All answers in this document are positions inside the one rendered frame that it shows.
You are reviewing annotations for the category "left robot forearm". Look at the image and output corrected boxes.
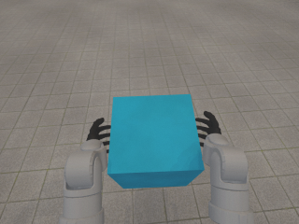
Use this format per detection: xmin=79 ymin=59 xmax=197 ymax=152
xmin=59 ymin=139 xmax=108 ymax=224

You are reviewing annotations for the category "carton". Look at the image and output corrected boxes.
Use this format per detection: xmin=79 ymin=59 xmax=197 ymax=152
xmin=107 ymin=94 xmax=205 ymax=189

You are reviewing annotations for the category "right robot forearm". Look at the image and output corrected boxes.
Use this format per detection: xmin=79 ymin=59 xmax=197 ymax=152
xmin=202 ymin=133 xmax=254 ymax=224

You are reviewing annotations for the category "right robot hand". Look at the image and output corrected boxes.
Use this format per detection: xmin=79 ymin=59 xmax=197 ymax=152
xmin=195 ymin=111 xmax=221 ymax=147

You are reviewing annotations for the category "left robot hand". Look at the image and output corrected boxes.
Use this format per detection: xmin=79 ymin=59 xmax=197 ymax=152
xmin=86 ymin=118 xmax=111 ymax=153

